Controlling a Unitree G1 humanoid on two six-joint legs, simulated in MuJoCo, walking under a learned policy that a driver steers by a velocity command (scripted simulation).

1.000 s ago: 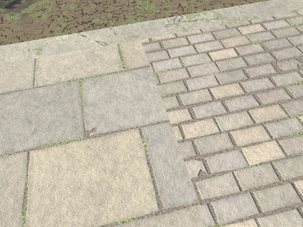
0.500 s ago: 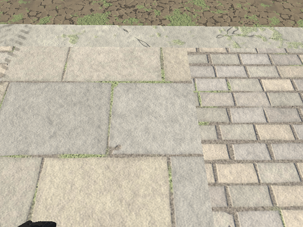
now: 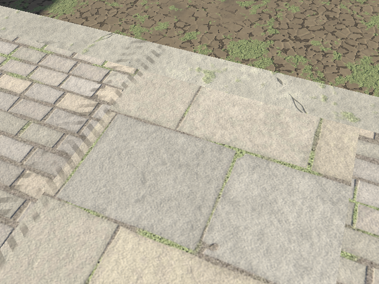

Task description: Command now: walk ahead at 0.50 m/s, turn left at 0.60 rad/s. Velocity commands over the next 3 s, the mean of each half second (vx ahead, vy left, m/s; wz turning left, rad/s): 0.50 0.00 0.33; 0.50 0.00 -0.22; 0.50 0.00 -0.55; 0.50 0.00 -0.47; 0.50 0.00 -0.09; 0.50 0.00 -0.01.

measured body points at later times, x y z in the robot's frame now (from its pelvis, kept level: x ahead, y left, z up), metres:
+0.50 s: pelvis +0.28 +0.08 +0.00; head +0.30 +0.10 +0.45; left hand +0.39 +0.37 -0.10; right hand +0.39 -0.18 -0.11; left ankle +0.24 +0.15 -0.75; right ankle +0.42 -0.09 -0.67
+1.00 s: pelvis +0.58 +0.05 +0.00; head +0.61 +0.04 +0.45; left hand +0.65 +0.33 -0.11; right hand +0.75 -0.21 -0.10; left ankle +0.65 +0.24 -0.67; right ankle +0.60 -0.02 -0.75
